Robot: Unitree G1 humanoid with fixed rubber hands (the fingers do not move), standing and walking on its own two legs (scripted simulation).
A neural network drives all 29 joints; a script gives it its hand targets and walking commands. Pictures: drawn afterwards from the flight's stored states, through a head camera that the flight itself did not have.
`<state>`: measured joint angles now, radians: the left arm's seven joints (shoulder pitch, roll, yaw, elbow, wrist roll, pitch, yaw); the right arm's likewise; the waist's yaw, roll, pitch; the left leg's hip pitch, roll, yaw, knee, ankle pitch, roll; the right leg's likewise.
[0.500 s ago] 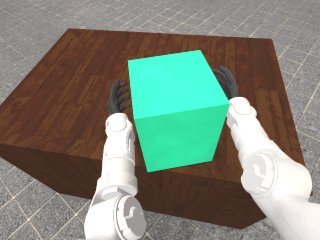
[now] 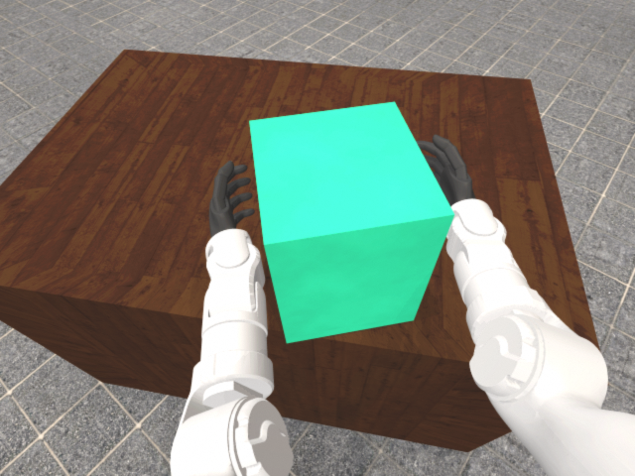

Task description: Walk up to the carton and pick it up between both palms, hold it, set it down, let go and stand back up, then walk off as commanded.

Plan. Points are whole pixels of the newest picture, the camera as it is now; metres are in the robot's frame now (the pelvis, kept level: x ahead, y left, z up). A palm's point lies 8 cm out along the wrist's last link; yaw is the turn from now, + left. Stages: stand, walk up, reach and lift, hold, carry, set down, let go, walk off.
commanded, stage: set down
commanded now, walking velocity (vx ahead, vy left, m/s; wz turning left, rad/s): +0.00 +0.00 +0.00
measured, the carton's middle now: (337, 228) +0.44 +0.05 +0.02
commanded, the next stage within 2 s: none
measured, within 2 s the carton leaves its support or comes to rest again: neither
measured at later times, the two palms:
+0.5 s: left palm (229, 233) +0.38 +0.18 +0.08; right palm (454, 201) +0.45 -0.10 +0.09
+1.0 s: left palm (228, 223) +0.40 +0.19 +0.07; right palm (458, 190) +0.49 -0.11 +0.07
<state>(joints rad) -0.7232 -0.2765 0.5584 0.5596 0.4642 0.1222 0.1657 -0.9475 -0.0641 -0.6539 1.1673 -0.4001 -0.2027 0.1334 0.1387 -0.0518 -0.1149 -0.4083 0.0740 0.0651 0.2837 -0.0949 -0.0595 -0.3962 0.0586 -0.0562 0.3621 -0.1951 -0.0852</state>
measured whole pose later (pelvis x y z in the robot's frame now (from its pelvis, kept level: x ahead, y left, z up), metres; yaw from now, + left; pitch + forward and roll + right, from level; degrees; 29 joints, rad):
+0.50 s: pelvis +0.00 +0.00 +0.00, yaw +0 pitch +12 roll +1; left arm -0.70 -0.27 0.57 0.54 0.48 0.12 0.16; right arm -0.92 -0.03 -0.63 1.09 -0.40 -0.19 0.15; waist 0.12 -0.05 -0.09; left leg -0.39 0.07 0.08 0.29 -0.10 -0.06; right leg -0.38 0.05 -0.07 0.37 -0.20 -0.08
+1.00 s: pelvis -0.02 +0.01 -0.01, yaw -1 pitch +22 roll -1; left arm -0.88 -0.07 0.21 0.89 0.06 0.07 0.31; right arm -1.11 -0.33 -0.04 1.36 0.17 -0.12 0.07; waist 0.22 0.01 -0.21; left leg -0.68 0.10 0.06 0.41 -0.11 -0.05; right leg -0.63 0.07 -0.07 0.40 -0.16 -0.08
